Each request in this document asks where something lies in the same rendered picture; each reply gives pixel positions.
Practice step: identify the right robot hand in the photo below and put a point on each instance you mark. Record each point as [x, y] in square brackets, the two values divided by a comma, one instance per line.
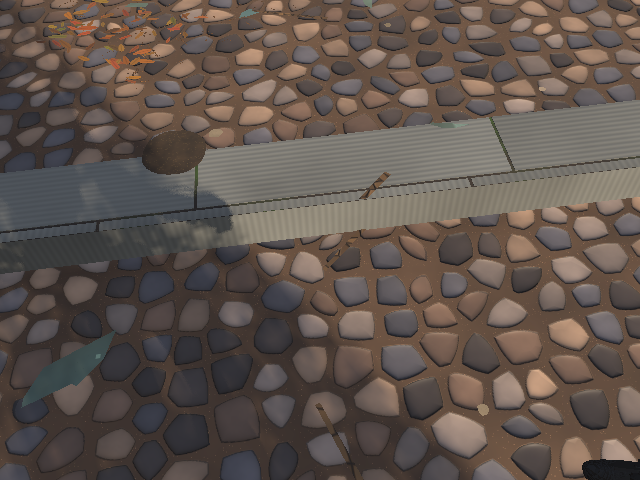
[611, 470]

